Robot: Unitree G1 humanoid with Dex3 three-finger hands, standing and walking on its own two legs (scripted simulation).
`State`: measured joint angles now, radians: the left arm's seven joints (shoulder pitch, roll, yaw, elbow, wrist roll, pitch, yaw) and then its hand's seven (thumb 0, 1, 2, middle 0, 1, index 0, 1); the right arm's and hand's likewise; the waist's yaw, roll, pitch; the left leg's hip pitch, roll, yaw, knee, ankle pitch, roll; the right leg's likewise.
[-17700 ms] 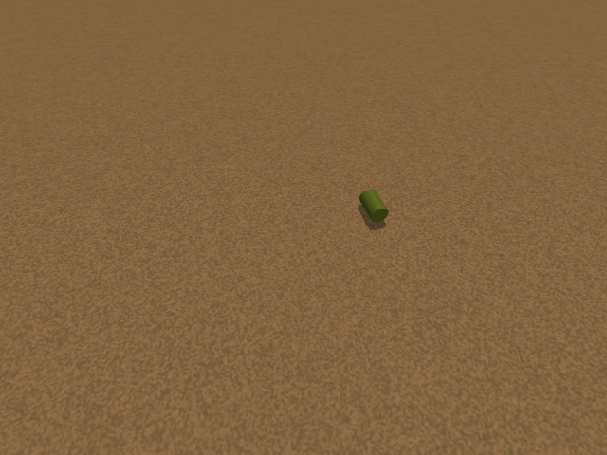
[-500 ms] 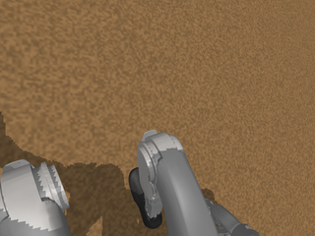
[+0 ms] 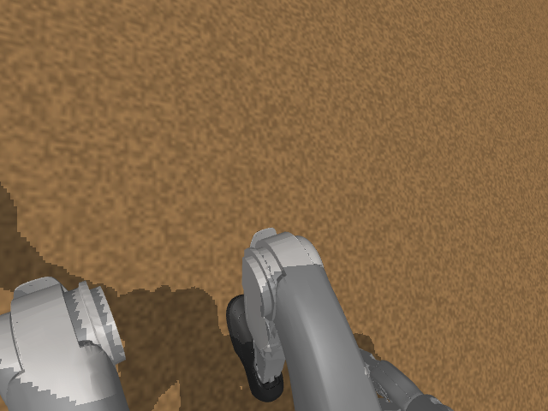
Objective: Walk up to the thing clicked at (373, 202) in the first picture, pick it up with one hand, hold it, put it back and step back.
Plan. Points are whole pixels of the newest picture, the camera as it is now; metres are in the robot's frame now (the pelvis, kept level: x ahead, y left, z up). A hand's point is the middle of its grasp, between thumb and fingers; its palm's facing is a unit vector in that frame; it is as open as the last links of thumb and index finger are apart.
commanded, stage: settle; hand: left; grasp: from above
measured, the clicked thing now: out of the picture +0.42 +0.38 -0.26
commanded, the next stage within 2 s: lift in 0.66 s
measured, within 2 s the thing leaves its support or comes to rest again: leaves its support in 0.08 s
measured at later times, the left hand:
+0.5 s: hand out of the picture +0.40 +0.39 -0.14, palm faces -0.44 -0.16 -0.88, open 11.0 cm
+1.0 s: hand out of the picture +0.39 +0.38 -0.08, palm faces -0.43 -0.18 -0.88, open 11.1 cm
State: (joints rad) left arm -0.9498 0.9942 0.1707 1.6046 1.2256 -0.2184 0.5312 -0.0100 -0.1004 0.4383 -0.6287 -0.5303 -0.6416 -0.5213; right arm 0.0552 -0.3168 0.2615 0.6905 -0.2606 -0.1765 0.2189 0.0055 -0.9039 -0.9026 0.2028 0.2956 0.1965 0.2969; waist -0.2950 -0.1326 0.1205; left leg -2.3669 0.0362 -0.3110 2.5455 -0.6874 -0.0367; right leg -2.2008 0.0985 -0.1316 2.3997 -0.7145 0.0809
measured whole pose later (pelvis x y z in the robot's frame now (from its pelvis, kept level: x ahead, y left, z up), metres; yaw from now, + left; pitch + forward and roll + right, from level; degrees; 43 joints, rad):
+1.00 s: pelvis -0.01 -0.01 +0.06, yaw +6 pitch +33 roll -9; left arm -0.83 0.76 0.12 1.19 1.13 -0.13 0.17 -0.01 -0.15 0.42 -0.72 -0.46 -0.74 -0.45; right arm 0.17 -0.28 0.05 0.68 -0.09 0.01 0.13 0.01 -0.91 -0.91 0.20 0.30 0.20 0.30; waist -0.19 0.01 -0.07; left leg -2.27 0.04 -0.18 2.30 -0.62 -0.02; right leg -2.13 0.04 -0.05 2.24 -0.69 0.06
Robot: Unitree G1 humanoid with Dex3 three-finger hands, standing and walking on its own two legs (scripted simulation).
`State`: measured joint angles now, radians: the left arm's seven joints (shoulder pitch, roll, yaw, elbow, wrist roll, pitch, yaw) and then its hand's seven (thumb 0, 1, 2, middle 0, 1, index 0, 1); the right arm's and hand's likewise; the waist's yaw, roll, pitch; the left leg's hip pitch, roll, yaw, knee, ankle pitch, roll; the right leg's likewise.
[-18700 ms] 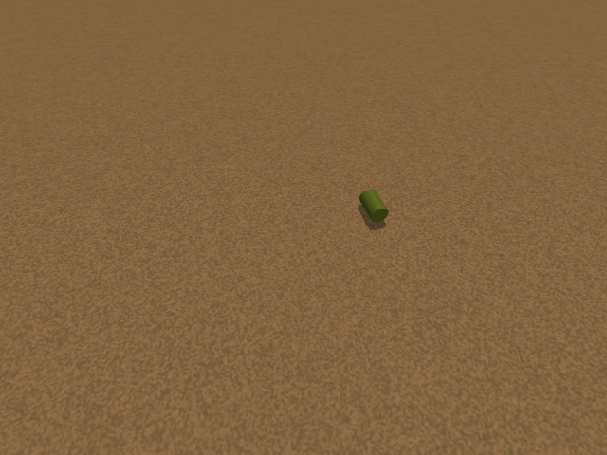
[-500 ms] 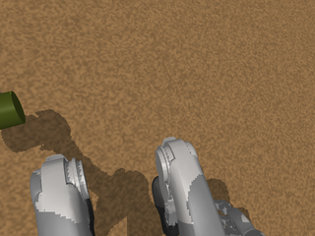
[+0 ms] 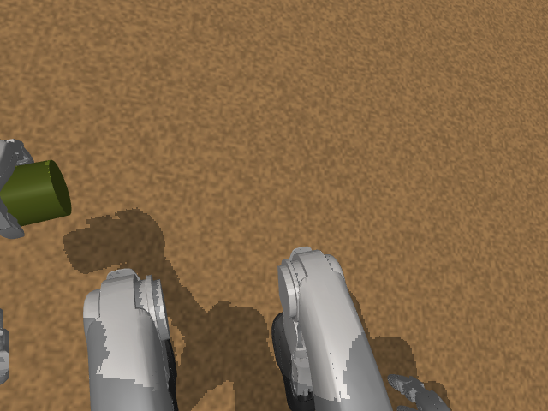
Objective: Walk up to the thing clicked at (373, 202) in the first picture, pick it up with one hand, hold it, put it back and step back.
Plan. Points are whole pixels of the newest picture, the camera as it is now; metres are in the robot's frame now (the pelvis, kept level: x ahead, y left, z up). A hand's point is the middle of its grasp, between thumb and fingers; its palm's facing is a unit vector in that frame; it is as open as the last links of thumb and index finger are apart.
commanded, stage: lift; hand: left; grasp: from above
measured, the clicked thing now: (6, 198) +0.44 +0.34 -0.17
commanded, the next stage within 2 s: hold in 1.48 s
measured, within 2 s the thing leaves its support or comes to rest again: neither
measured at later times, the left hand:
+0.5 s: hand out of the picture +0.37 +0.33 +0.02, palm faces -0.42 -0.15 -0.89, open 11.1 cm
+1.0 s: hand out of the picture +0.32 +0.30 +0.22, palm faces -0.45 -0.17 -0.88, open 11.1 cm
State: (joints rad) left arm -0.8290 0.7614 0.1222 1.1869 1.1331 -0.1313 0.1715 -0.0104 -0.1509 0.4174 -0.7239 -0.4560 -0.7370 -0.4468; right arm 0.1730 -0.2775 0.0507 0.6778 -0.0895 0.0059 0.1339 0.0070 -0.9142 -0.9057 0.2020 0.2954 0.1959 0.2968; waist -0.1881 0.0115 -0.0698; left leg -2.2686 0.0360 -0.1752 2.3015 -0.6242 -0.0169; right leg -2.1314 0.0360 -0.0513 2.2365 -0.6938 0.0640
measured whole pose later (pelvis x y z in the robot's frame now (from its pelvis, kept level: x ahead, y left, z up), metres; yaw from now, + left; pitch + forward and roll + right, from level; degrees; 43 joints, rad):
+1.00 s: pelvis +0.03 +0.00 +0.29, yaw +7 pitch +17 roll -3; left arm -0.31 0.48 -0.12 0.74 0.97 0.01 0.06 -0.01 -0.09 0.41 -0.63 -0.52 -0.65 -0.52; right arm 0.22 -0.24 -0.01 0.70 0.03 0.00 -0.04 0.01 -0.89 -0.90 0.20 0.30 0.20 0.30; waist -0.06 0.05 -0.13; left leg -1.10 0.06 -0.04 1.29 -0.48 -0.01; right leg -1.03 0.00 -0.01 1.24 -0.51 0.04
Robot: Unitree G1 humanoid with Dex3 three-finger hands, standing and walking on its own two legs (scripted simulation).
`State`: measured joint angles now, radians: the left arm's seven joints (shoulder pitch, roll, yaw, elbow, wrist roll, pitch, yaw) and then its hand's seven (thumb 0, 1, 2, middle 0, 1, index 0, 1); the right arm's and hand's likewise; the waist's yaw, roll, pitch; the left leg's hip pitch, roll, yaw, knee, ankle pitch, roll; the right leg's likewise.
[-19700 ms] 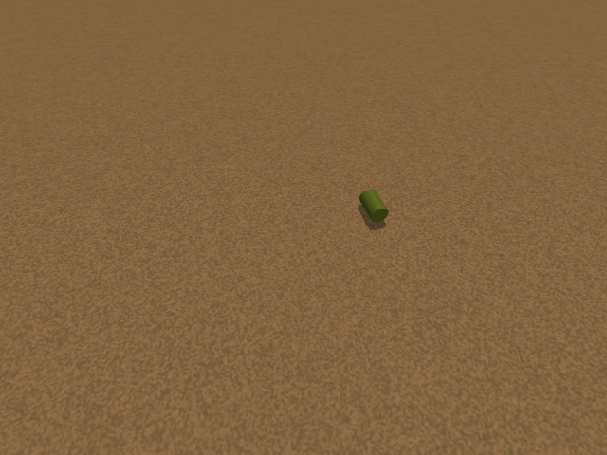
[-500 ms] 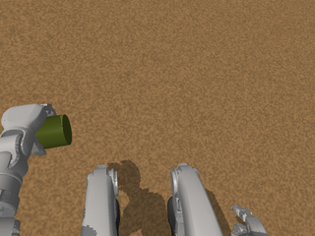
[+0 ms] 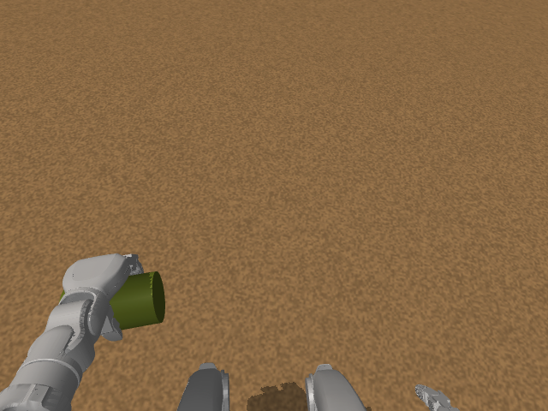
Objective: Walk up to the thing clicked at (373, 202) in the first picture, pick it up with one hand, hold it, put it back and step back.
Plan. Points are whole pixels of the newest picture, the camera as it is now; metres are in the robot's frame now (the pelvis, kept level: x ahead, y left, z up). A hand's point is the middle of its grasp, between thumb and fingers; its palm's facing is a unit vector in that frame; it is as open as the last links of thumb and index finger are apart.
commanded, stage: lift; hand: left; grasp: from above
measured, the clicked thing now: (116, 303) +0.33 +0.26 -0.11
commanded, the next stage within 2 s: hold in 0.48 s
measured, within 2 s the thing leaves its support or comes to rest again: neither
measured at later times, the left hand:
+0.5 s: hand (115, 265) +0.35 +0.23 +0.00, palm faces -0.46 -0.11 -0.88, open 11.1 cm
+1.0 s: hand (112, 239) +0.37 +0.22 +0.04, palm faces -0.46 -0.10 -0.88, open 11.0 cm
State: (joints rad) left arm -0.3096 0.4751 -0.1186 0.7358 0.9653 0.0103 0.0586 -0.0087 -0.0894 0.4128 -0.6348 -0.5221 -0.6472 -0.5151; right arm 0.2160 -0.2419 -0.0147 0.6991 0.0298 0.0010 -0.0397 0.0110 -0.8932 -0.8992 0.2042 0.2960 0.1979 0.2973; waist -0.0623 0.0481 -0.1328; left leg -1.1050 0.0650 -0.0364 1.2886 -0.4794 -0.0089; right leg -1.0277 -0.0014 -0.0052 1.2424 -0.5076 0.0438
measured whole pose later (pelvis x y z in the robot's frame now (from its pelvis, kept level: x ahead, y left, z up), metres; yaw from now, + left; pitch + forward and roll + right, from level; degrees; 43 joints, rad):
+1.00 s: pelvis +0.07 +0.00 +0.11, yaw +0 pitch +5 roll +0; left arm -0.31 0.35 -0.21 0.81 0.98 0.10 0.07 -0.01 -0.09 0.41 -0.67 -0.45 -0.69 -0.45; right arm 0.24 -0.25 -0.05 0.72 0.04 0.02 -0.02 0.01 -0.89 -0.90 0.20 0.30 0.20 0.30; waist -0.03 0.04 -0.05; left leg -0.41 0.04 0.04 0.63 -0.31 -0.01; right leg -0.37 -0.03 0.03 0.61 -0.33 0.04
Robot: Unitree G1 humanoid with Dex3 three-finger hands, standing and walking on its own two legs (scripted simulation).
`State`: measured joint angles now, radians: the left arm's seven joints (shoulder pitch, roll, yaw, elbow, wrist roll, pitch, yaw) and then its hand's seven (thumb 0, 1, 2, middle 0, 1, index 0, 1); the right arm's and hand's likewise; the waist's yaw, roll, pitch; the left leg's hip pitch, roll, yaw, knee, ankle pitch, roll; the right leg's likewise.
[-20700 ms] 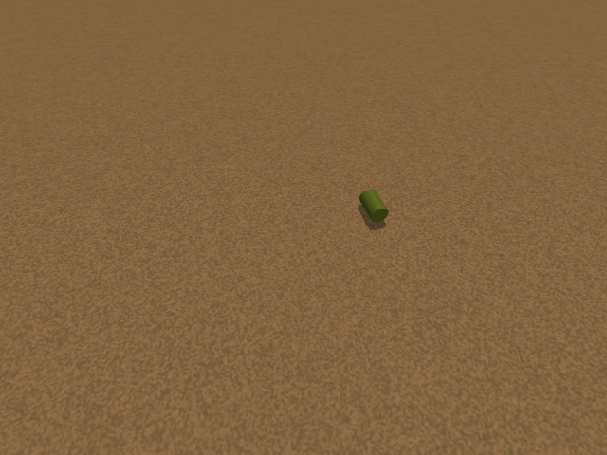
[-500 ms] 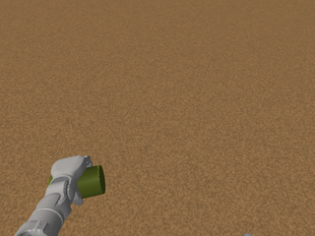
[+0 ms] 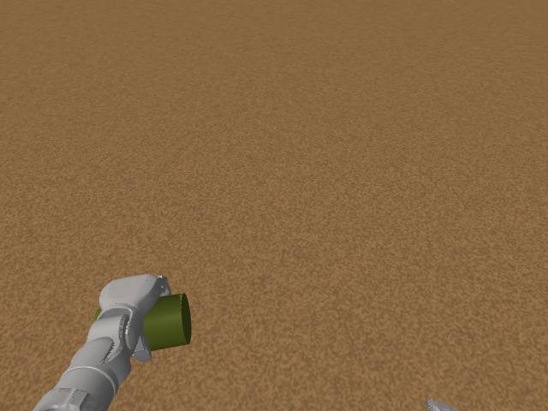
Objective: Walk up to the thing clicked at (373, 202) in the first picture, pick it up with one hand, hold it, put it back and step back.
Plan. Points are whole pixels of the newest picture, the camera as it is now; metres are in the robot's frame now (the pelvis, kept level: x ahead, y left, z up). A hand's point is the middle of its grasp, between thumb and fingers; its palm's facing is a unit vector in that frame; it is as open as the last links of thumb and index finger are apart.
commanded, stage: hold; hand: left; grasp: from above
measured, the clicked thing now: (145, 325) +0.31 +0.23 -0.09
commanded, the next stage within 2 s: crouch in 1.48 s
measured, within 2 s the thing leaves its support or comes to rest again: neither
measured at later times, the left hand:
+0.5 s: hand (135, 337) +0.27 +0.22 -0.04, palm faces -0.45 -0.09 -0.89, open 11.0 cm
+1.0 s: hand (132, 342) +0.26 +0.22 -0.03, palm faces -0.46 -0.09 -0.88, open 11.0 cm
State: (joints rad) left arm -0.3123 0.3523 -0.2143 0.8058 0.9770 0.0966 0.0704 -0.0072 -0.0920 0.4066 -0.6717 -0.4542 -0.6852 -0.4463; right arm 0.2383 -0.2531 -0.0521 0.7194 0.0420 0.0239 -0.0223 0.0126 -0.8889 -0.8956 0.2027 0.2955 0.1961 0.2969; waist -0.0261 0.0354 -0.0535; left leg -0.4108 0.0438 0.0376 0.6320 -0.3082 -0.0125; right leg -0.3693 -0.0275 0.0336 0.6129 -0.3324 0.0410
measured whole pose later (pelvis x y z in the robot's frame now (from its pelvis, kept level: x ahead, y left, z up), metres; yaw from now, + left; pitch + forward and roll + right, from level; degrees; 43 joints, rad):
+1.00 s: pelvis -0.03 +0.00 +0.01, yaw +0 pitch +0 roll +0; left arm -0.28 0.36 -0.23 0.71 0.97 0.08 -0.02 -0.01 -0.09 0.40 -0.68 -0.44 -0.70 -0.44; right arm 0.18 -0.25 -0.02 0.69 0.05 0.04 -0.04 0.01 -0.90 -0.90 0.20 0.30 0.20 0.30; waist 0.00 0.05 0.00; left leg -0.29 0.04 0.04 0.49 -0.20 -0.01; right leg -0.27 -0.03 0.04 0.51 -0.24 0.04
